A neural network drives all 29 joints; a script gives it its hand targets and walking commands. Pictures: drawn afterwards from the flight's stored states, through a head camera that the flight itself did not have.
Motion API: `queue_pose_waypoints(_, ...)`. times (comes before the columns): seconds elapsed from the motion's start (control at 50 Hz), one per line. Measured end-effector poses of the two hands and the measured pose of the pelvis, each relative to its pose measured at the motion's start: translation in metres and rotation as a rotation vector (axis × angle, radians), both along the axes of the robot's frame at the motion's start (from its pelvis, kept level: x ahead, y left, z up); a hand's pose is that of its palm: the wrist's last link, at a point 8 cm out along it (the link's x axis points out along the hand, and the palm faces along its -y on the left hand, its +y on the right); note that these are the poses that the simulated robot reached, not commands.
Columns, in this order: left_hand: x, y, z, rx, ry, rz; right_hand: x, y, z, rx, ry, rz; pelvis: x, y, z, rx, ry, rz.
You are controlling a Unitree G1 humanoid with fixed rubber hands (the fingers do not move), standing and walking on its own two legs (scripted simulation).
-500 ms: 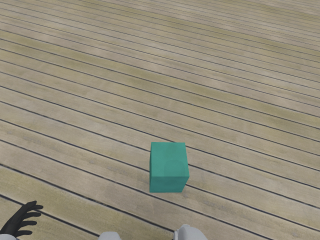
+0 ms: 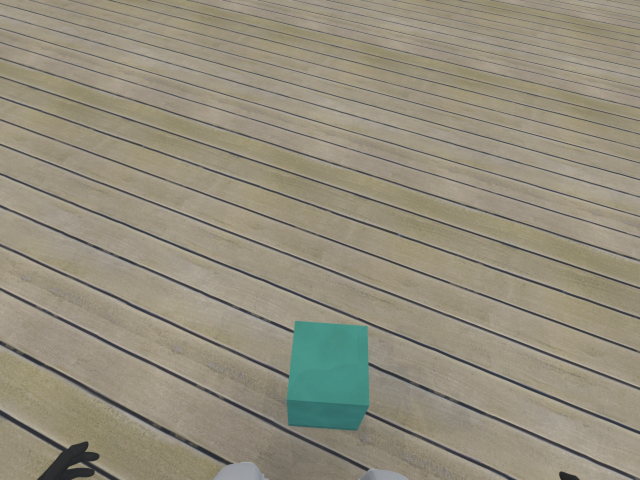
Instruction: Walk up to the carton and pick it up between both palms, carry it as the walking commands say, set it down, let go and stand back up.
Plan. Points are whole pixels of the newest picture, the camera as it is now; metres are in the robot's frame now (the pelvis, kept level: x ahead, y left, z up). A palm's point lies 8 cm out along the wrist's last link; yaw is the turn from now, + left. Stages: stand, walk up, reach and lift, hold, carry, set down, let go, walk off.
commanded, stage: walk up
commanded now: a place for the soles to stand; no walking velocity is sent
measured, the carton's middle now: (326, 377) +0.45 -0.04 -0.62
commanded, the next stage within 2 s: reach and lift in 1.92 s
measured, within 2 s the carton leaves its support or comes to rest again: neither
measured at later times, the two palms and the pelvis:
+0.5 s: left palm out of the picture +0.12 +0.34 -0.06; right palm out of the picture +0.13 -0.31 -0.07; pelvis +0.01 +0.01 +0.03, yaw +3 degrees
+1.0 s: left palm out of the picture +0.10 +0.35 -0.07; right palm (549, 464) +0.16 -0.29 -0.06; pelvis +0.03 +0.02 +0.04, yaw +3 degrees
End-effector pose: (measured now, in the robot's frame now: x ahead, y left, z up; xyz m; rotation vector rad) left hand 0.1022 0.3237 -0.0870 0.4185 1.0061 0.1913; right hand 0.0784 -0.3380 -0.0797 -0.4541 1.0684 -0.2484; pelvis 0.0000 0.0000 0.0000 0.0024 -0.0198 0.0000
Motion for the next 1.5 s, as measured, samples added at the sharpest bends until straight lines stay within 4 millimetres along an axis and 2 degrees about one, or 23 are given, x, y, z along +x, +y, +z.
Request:
queue_pose_waypoints(0.14,0.023,-0.004,0.014,0.027,-0.024,0.02,0.032,0.004,-0.009,0.052,0.008,0.025,0.01,-0.007,0.006,0.006,0.005,0.022)
queue_pose_waypoints(0.26,0.027,0.003,0.022,0.039,-0.021,0.045,0.05,0.01,-0.006,0.065,0.011,0.037,0.012,-0.005,0.013,0.007,-0.002,0.036)
queue_pose_waypoints(0.6,0.007,0.02,0.019,-0.03,0.053,0.12,0.06,0.039,0.019,0.065,0.036,0.03,0.014,0.016,0.033,-0.012,-0.016,0.05)
queue_pose_waypoints(0.78,-0.006,0.026,0.014,-0.039,0.108,0.143,0.069,0.05,0.021,0.071,0.042,0.028,0.019,0.023,0.036,-0.012,-0.015,0.053)
queue_pose_waypoints(0.94,-0.003,0.03,0.016,-0.033,0.121,0.149,0.077,0.055,0.019,0.08,0.047,0.027,0.025,0.026,0.037,-0.011,-0.012,0.054)
queue_pose_waypoints(1.0,0.001,0.031,0.015,-0.037,0.131,0.15,0.079,0.052,0.021,0.063,0.028,0.026,0.027,0.025,0.037,-0.008,-0.009,0.048)
queue_pose_waypoints(1.08,0.01,0.026,0.013,-0.047,0.131,0.141,0.077,0.037,0.027,0.022,0.012,0.014,0.029,0.019,0.035,-0.005,-0.004,0.039)
queue_pose_waypoints(1.26,0.032,0.0,0.014,-0.069,0.108,0.093,0.07,0.0,0.034,-0.025,0.001,-0.014,0.033,0.001,0.033,-0.008,0.0,0.026)
queue_pose_waypoints(1.38,0.048,-0.014,0.018,-0.072,0.074,0.071,0.067,-0.008,0.03,-0.018,0.007,-0.015,0.037,-0.007,0.032,-0.008,0.0,0.02)
queue_pose_waypoints(1.5,0.06,-0.019,0.022,-0.068,0.049,0.056,0.063,-0.009,0.024,-0.006,0.018,-0.014,0.039,-0.012,0.031,-0.006,0.0,0.014)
